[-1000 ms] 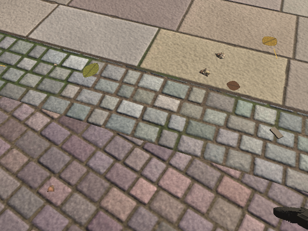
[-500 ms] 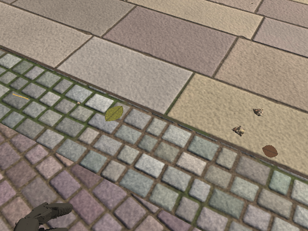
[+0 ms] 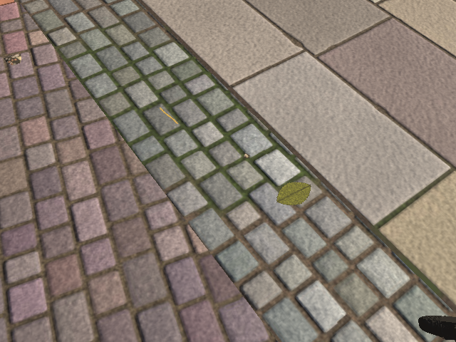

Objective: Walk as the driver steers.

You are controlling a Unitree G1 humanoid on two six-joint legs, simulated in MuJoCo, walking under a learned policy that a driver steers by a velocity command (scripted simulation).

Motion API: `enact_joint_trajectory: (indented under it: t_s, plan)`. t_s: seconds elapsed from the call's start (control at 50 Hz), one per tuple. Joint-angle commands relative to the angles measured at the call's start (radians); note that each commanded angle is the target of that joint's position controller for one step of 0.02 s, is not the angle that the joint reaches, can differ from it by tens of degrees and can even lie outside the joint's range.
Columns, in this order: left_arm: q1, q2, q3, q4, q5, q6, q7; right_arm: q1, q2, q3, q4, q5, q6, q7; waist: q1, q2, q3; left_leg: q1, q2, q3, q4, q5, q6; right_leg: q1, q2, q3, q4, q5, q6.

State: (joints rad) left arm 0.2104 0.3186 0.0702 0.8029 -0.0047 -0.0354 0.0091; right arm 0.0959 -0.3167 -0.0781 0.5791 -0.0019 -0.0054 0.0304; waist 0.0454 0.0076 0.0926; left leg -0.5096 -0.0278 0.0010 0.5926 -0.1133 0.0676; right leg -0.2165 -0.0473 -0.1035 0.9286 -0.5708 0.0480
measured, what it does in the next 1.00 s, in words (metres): walks ahead, turning right: right foot, then right foot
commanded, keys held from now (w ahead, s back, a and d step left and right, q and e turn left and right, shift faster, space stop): q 0.06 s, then e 0.94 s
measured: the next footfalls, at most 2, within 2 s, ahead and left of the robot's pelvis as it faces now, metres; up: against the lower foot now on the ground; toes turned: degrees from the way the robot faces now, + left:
right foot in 0.34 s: +0.14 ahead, -0.16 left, +0.00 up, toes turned +0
right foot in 0.94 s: +0.10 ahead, -0.18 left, +0.00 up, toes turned -21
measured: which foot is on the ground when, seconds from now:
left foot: down 0.00-0.94, up 0.96-1.00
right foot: up 0.00-0.32, down 0.34-0.58, up 0.60-0.92, down 0.94-1.00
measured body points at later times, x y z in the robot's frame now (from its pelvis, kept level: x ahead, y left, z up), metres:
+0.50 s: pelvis +0.09 -0.02 +0.01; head +0.11 -0.03 +0.46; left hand +0.21 +0.26 -0.10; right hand +0.25 -0.29 -0.09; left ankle +0.10 +0.08 -0.71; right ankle +0.10 -0.16 -0.72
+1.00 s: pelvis +0.09 -0.07 +0.01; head +0.13 -0.09 +0.46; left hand +0.35 +0.13 -0.07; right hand +0.11 -0.39 -0.10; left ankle +0.09 +0.08 -0.68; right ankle +0.06 -0.16 -0.72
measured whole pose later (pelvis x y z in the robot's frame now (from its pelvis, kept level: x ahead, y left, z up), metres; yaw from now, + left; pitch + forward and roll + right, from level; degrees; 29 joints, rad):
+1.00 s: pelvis +0.09 -0.07 +0.01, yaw -21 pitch +2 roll +0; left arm 0.13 0.31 0.07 0.62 0.00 0.06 -0.01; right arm 0.14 -0.32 -0.09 0.76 -0.01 0.01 -0.02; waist -0.02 0.02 0.07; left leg -0.35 0.08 0.07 0.88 -0.52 -0.06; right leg -0.33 0.02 -0.02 0.58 -0.28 -0.04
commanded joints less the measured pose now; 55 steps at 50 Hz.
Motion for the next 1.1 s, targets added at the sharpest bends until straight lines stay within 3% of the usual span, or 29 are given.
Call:
enact_joint_trajectory:
  t_s: [0.02, 0.06, 0.08, 0.14, 0.2, 0.26, 0.32, 0.36, 0.38, 0.4, 0.48, 0.54, 0.56, 0.58, 0.6, 0.62, 0.64, 0.68, 0.78, 0.84, 0.9, 0.92, 0.94, 0.96, 0.98, 1.0, 1.02, 1.06, 1.1]
  plan:
    - [-0.007, 0.141, 0.013, -0.111, -0.013, -0.015, -0.014, 0.158, -0.191, -0.055, -0.062, 0.001, -0.014, -0.008, -0.107, 0.086, -0.398, 0.660, 0.338, -0.527, -0.199, 0.373, 0.303, -0.472, 0.035, 0.193, 0.433, -0.012, -0.009]
    - [-0.036, 0.130, 0.014, -0.103, 0.011, 0.004, 0.011, 0.082, -0.142, -0.040, -0.054, 0.022, -0.007, -0.017, -0.056, 0.020, -0.237, 0.417, 0.246, -0.406, -0.241, 0.227, 0.209, -0.432, -0.019, 0.189, 0.281, 0.103, -0.004]
    - [-0.011, 0.135, 0.016, -0.093, 0.009, 0.017, 0.012, 0.049, -0.131, -0.033, -0.059, 0.007, -0.005, -0.022, -0.024, 0.048, -0.222, 0.320, 0.233, -0.361, -0.259, 0.245, 0.200, -0.356, -0.026, 0.179, 0.256, 0.131, 0.001]
    - [0.052, 0.090, 0.004, -0.059, 0.010, 0.033, 0.017, 0.024, -0.100, -0.017, -0.036, -0.018, -0.015, -0.032, -0.003, 0.077, -0.256, 0.224, 0.203, -0.249, -0.258, 0.384, 0.202, -0.233, -0.020, 0.143, 0.153, 0.181, 0.028]
    - [0.026, 0.036, -0.017, -0.052, 0.009, 0.042, 0.018, 0.014, -0.049, 0.005, 0.008, -0.027, -0.019, -0.038, -0.020, 0.096, -0.263, 0.189, 0.176, -0.174, -0.273, 0.239, 0.170, -0.125, -0.046, 0.144, -0.047, 0.276, 0.036]
    - [-0.027, 0.063, -0.014, -0.060, 0.000, 0.049, 0.013, 0.021, -0.064, 0.008, 0.053, -0.042, -0.016, -0.032, -0.052, 0.116, -0.196, 0.152, 0.196, -0.192, -0.308, -0.044, 0.161, -0.066, -0.037, 0.136, -0.162, 0.307, 0.021]
    - [-0.035, 0.085, -0.006, -0.075, 0.004, 0.044, 0.009, 0.005, -0.093, 0.003, 0.074, -0.021, -0.005, -0.036, -0.035, 0.096, -0.136, 0.175, 0.199, -0.208, -0.265, -0.162, 0.128, -0.048, -0.003, 0.095, -0.317, 0.326, -0.018]
    - [-0.039, 0.126, 0.000, -0.096, 0.021, 0.041, 0.006, 0.059, -0.080, 0.003, 0.095, -0.013, -0.003, -0.048, -0.048, 0.020, -0.120, 0.208, 0.154, -0.174, -0.169, -0.134, 0.052, -0.042, -0.052, 0.177, -0.427, 0.561, -0.063]
    - [-0.058, 0.188, 0.015, -0.106, 0.016, 0.041, 0.008, 0.114, -0.074, -0.001, 0.095, -0.023, -0.006, -0.053, -0.103, -0.115, -0.124, 0.196, 0.063, -0.089, -0.093, -0.166, 0.006, -0.052, -0.115, 0.267, -0.441, 0.656, -0.105]
    - [-0.045, 0.185, 0.025, -0.097, 0.000, 0.043, 0.005, 0.067, -0.056, 0.000, 0.088, -0.028, -0.004, -0.061, -0.078, -0.208, -0.118, 0.224, -0.014, 0.021, -0.012, -0.159, -0.043, -0.119, -0.145, 0.353, -0.513, 0.542, -0.158]
    - [-0.041, 0.155, 0.026, -0.117, 0.002, 0.031, 0.013, 0.011, -0.027, -0.009, 0.066, -0.012, 0.009, -0.064, -0.047, -0.263, -0.127, 0.133, -0.043, -0.019, 0.073, -0.253, -0.043, -0.017, -0.196, 0.514, -0.540, 0.633, -0.229]
    - [-0.084, 0.152, 0.034, -0.138, -0.023, 0.042, 0.023, 0.067, -0.022, -0.014, 0.088, -0.001, -0.007, -0.051, -0.078, -0.205, -0.192, 0.248, -0.015, -0.038, -0.103, -0.140, -0.031, 0.008, -0.147, 0.487, -0.458, 0.724, -0.188]
    - [-0.090, 0.132, 0.031, -0.151, -0.026, 0.051, 0.026, 0.092, -0.050, -0.024, 0.096, -0.002, -0.008, -0.048, -0.077, -0.157, -0.218, 0.349, 0.040, -0.066, -0.154, -0.021, -0.019, -0.047, -0.109, 0.452, -0.408, 0.646, -0.151]
    - [-0.059, 0.095, 0.021, -0.171, -0.020, 0.054, 0.022, 0.079, -0.123, -0.044, 0.095, -0.011, -0.001, -0.050, -0.032, 0.020, -0.214, 0.426, 0.158, -0.173, -0.169, 0.149, 0.035, -0.170, -0.013, 0.340, -0.293, 0.496, -0.096]
    - [-0.035, 0.091, 0.019, -0.172, -0.013, 0.054, 0.017, 0.081, -0.133, -0.049, 0.096, -0.015, 0.007, -0.049, -0.035, 0.190, -0.190, 0.463, 0.285, -0.312, -0.208, 0.317, 0.134, -0.298, 0.076, 0.214, -0.182, 0.248, -0.037]
    - [-0.031, 0.122, 0.032, -0.167, -0.006, 0.054, 0.014, 0.081, -0.096, -0.036, 0.081, -0.021, 0.004, -0.051, -0.057, 0.214, -0.192, 0.489, 0.402, -0.389, -0.227, 0.464, 0.226, -0.369, 0.067, 0.188, 0.034, -0.046, -0.002]
    - [-0.027, 0.153, 0.049, -0.158, -0.012, 0.057, 0.010, 0.082, -0.081, -0.026, 0.075, -0.022, -0.001, -0.054, -0.055, 0.129, -0.183, 0.484, 0.421, -0.380, -0.227, 0.524, 0.254, -0.404, 0.053, 0.211, 0.202, -0.080, 0.011]
    - [-0.024, 0.114, 0.045, -0.151, -0.020, 0.076, 0.009, 0.016, -0.090, -0.027, 0.070, -0.005, -0.010, -0.059, -0.025, 0.066, -0.132, 0.470, 0.349, -0.239, -0.224, 0.460, 0.191, -0.443, 0.014, 0.221, 0.202, 0.029, 0.029]
    - [-0.112, 0.053, 0.017, -0.204, -0.026, 0.080, -0.012, 0.048, -0.127, -0.039, 0.094, -0.007, 0.011, -0.077, -0.075, 0.130, -0.163, 0.497, 0.295, -0.065, -0.236, 0.456, 0.165, -0.333, 0.008, 0.114, -0.025, 0.163, 0.055]
    - [-0.120, 0.070, 0.021, -0.227, -0.023, 0.087, -0.026, 0.049, -0.162, -0.049, 0.102, 0.001, 0.017, -0.068, -0.079, 0.151, -0.174, 0.472, 0.318, -0.025, -0.225, 0.440, 0.157, -0.222, 0.019, 0.062, -0.163, 0.190, 0.030]
    - [-0.080, 0.085, 0.034, -0.228, -0.020, 0.102, -0.037, 0.029, -0.173, -0.053, 0.110, 0.027, 0.011, -0.055, -0.045, 0.152, -0.166, 0.436, 0.326, 0.013, -0.158, 0.357, 0.108, -0.107, 0.039, 0.022, -0.356, 0.301, -0.023]
    - [-0.046, 0.095, 0.042, -0.218, -0.016, 0.104, -0.035, 0.036, -0.159, -0.050, 0.120, 0.035, 0.006, -0.052, -0.027, 0.135, -0.169, 0.392, 0.303, 0.047, -0.097, 0.287, 0.064, -0.021, 0.059, 0.017, -0.456, 0.387, -0.054]
    - [-0.001, 0.142, 0.061, -0.212, -0.012, 0.104, -0.023, 0.094, -0.126, -0.042, 0.145, 0.024, -0.001, -0.047, -0.020, 0.036, -0.190, 0.288, 0.253, 0.111, 0.031, 0.146, -0.012, 0.126, 0.031, 0.098, -0.528, 0.575, -0.099]
    - [0.046, 0.270, 0.090, -0.231, -0.002, 0.098, -0.001, 0.076, -0.059, -0.018, 0.106, -0.034, -0.005, -0.043, -0.027, -0.274, -0.212, -0.024, 0.125, 0.180, 0.350, -0.374, -0.118, 0.327, -0.236, 0.466, -0.518, 1.017, -0.228]
    - [0.049, 0.260, 0.077, -0.247, 0.029, 0.073, -0.013, -0.003, -0.078, -0.020, 0.071, -0.030, -0.004, -0.051, 0.027, -0.254, -0.269, -0.137, 0.024, 0.009, 0.558, -0.612, -0.147, 0.268, -0.373, 0.647, -0.549, 1.054, -0.428]
    - [0.029, 0.224, 0.067, -0.242, 0.028, 0.051, -0.021, -0.024, -0.116, -0.032, 0.074, -0.005, 0.002, -0.055, 0.029, -0.151, -0.243, -0.150, 0.049, -0.057, 0.635, -0.563, -0.143, 0.228, -0.324, 0.568, -0.571, 0.962, -0.417]
    - [-0.015, 0.196, 0.060, -0.236, 0.014, 0.037, -0.017, -0.020, -0.117, -0.034, 0.078, 0.006, 0.006, -0.059, -0.005, -0.131, -0.194, -0.156, 0.067, -0.071, 0.620, -0.471, -0.131, 0.185, -0.255, 0.486, -0.573, 0.864, -0.355]
    - [-0.089, 0.158, 0.047, -0.243, -0.009, 0.041, -0.003, 0.002, -0.128, -0.042, 0.098, -0.009, 0.012, -0.075, -0.044, -0.106, -0.162, -0.125, 0.075, -0.081, 0.542, -0.346, -0.136, 0.115, -0.183, 0.424, -0.580, 0.763, -0.284]
    - [-0.088, 0.157, 0.044, -0.250, -0.001, 0.047, 0.007, 0.030, -0.107, -0.038, 0.106, -0.007, 0.010, -0.071, -0.059, -0.123, -0.188, -0.062, 0.045, -0.072, 0.509, -0.282, -0.148, 0.081, -0.154, 0.409, -0.585, 0.764, -0.282]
